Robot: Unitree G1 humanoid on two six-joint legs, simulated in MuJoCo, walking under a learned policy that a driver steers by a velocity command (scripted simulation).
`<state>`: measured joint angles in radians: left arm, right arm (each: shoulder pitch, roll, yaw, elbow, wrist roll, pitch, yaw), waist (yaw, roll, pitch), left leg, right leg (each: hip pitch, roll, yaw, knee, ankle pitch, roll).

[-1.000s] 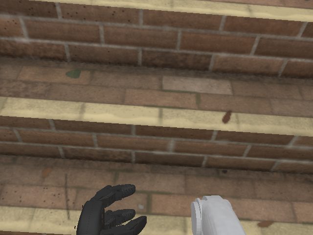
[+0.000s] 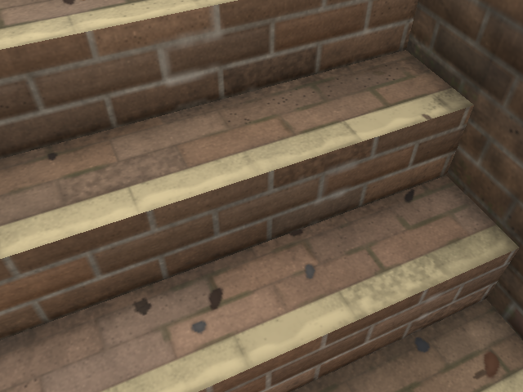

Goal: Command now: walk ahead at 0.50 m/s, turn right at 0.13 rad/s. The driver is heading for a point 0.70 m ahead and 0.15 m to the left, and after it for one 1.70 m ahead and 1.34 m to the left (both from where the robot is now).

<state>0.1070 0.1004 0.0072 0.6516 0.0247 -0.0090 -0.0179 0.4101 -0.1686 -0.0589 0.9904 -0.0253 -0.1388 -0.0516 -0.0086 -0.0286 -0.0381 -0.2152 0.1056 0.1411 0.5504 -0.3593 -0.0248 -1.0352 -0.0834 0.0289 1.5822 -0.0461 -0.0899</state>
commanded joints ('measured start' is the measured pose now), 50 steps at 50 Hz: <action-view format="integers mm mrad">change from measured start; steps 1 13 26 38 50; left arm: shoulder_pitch -119 399 185 -73 -149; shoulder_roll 46 97 399 10 44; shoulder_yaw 14 37 90 -44 -31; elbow -97 229 145 -182 -281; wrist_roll -12 52 -117 52 -34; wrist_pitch -12 -88 -170 -55 -5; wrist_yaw -19 32 28 41 49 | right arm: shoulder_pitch -129 -526 -57 -136 -33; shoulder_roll -148 120 -60 -88 -193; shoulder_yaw -34 57 59 -8 -69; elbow -118 -457 -332 -155 -185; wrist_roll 0 -3 28 14 67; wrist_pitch -29 25 156 42 13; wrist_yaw -17 16 -31 18 -10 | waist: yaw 18 77 -175 38 34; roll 232 -132 -79 21 148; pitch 27 7 -419 107 -220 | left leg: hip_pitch -10 -1269 -37 -352 -135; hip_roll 169 -174 -280 -58 3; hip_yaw -129 -295 -72 -657 -422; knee -438 2026 676 -132 -396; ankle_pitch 131 -36 -228 -150 1324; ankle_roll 180 160 187 324 280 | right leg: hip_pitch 253 1140 900 -135 663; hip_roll -93 -274 -223 40 117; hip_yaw -77 154 -225 -22 -196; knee -421 -1230 -854 449 -259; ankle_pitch -81 176 1684 18 -570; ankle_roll -43 -101 -176 59 -26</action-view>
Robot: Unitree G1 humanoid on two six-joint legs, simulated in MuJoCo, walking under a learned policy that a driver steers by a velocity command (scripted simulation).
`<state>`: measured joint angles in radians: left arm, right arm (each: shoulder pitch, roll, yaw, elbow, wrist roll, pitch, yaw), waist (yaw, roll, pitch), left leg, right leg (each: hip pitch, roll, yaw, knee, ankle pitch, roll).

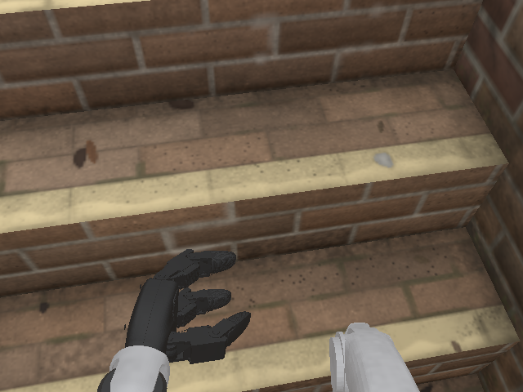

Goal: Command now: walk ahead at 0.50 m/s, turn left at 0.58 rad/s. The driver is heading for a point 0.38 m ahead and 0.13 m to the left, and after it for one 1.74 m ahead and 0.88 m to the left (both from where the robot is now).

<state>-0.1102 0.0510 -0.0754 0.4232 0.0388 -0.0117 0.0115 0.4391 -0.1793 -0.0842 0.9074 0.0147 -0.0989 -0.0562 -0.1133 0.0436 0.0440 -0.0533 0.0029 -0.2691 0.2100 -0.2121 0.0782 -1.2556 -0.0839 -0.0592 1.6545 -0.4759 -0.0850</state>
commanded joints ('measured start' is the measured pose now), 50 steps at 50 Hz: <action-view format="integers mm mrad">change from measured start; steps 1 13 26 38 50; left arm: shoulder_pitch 361 303 613 308 -185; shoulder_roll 170 162 301 111 -44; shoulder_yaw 104 132 150 89 18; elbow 5 454 544 41 -148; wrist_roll -75 -3 -64 8 -18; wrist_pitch -6 -136 -115 -61 60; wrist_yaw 40 7 67 41 89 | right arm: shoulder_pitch -122 -219 -574 -203 -22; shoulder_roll -290 33 125 -83 -234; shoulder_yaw -81 38 93 8 -28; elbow -113 -307 -471 -121 -92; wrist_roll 31 -36 -25 -36 -76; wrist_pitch -63 49 157 67 74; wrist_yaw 25 50 61 48 1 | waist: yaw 298 -3 73 155 38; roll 135 -44 -175 -63 31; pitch -507 23 -98 -21 -86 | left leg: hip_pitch -185 -1135 -807 -350 -139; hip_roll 181 -83 -40 86 173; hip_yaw -33 59 621 -123 -172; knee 179 1971 1232 231 31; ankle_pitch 1635 158 -317 294 653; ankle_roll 152 25 110 173 138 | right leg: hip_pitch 1081 805 1281 180 -30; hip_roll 117 -239 -204 72 60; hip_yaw -40 162 -276 136 -49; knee -377 -1282 -1531 528 377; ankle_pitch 27 231 1774 156 92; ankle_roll -45 -52 -55 33 61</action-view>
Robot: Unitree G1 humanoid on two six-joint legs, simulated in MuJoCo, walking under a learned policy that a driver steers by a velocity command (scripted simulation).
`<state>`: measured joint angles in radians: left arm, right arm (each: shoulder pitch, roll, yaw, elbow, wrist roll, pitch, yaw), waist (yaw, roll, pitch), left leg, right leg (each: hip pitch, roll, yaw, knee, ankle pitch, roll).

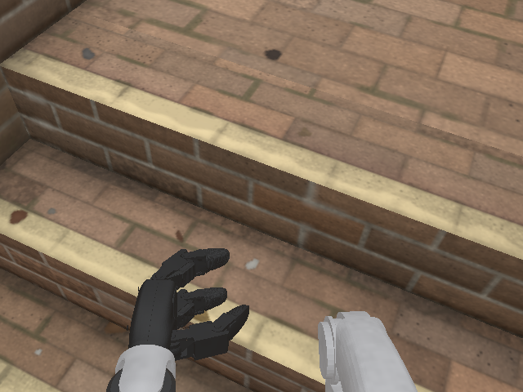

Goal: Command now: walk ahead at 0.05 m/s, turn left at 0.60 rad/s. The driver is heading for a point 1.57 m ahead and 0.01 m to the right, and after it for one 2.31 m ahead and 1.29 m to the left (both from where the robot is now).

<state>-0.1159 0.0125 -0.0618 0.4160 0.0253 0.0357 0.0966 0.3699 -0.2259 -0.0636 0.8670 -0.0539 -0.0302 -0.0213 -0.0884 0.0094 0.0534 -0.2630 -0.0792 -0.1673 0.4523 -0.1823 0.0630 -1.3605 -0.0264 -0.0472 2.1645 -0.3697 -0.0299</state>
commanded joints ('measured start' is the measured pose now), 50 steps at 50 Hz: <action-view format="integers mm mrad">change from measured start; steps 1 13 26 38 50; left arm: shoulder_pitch -138 -37 224 192 334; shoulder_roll -8 122 184 15 77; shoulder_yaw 10 104 108 66 56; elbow -127 135 280 287 401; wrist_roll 5 -31 3 19 1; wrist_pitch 13 13 -34 10 54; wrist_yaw -3 5 26 -8 -15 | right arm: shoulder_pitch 61 5 -28 174 61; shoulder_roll -218 -15 -11 -85 62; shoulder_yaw -60 -49 1 28 69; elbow -66 -210 -150 17 173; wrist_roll -12 -21 30 18 27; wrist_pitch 6 92 78 42 -29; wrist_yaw -44 10 34 -21 -48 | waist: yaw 27 -5 68 98 108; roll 107 -193 -209 253 35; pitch -174 -68 -125 -66 -40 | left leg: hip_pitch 234 -412 -194 185 45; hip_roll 290 17 97 429 278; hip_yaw -263 -5 197 -184 -99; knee -168 1341 373 -104 -163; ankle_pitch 756 -135 6 387 61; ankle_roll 162 -79 2 98 83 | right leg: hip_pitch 77 628 912 159 509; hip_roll -17 -274 -218 -6 -6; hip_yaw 14 649 206 -34 29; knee -134 -1555 -1239 212 -290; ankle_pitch -70 -408 118 -142 178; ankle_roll -17 -257 -121 47 37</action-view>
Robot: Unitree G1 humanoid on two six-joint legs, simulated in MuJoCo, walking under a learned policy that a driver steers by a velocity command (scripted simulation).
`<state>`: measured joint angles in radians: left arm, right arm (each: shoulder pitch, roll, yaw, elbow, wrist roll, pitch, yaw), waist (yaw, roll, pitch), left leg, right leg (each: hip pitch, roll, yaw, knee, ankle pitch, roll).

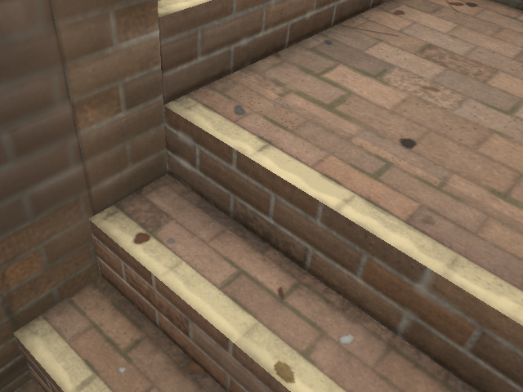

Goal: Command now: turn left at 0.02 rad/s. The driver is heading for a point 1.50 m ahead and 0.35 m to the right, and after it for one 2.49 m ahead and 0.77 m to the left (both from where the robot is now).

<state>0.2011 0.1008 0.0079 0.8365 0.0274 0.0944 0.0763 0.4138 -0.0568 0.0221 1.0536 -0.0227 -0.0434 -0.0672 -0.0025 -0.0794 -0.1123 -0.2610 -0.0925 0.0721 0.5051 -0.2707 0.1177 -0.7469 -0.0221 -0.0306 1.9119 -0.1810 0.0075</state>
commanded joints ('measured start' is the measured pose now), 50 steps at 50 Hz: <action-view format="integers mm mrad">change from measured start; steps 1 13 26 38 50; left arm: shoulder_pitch -1 150 145 88 41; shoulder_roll -7 -4 94 142 144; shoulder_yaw -17 -76 -62 -40 -27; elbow -25 28 62 58 26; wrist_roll -4 -26 -27 -35 -17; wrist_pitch -11 -88 -119 -98 -110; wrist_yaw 3 51 24 1 -11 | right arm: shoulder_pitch -5 20 8 20 21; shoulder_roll -102 -168 -137 -194 -217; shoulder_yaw -18 -40 -27 -43 -48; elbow -13 44 -6 -109 -198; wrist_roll -7 -2 -3 6 18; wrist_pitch -12 66 38 29 7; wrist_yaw -5 33 67 78 78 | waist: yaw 25 50 -8 -18 13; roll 92 74 35 81 50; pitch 129 28 116 174 152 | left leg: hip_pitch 39 188 -36 -57 -107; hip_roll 290 246 185 210 214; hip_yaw -338 -152 -165 -177 -156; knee -223 -216 -186 -262 -232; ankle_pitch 143 456 112 86 71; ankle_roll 29 -3 -44 -66 -81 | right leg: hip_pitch -70 440 688 657 700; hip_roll -20 4 -139 -104 -109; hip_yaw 21 69 168 205 214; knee -118 -1254 -1503 -1605 -1630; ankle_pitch -9 -257 383 96 84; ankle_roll -1 -76 -133 -144 -82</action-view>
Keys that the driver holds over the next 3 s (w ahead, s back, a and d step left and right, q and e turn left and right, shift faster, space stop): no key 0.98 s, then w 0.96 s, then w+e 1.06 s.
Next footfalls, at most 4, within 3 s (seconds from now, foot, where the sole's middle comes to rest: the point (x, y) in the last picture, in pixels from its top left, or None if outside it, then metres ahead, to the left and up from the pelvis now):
0.32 right None -0.07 -0.13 -0.77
1.72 left None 0.37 0.13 -0.56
2.36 right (243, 330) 0.55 0.03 -0.36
2.72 left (163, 216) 0.84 0.23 -0.36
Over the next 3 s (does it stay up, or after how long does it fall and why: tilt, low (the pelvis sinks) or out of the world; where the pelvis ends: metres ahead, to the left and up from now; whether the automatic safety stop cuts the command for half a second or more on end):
stays up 0.75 0.08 0.42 its command is cut before an obstacle after 2.0 s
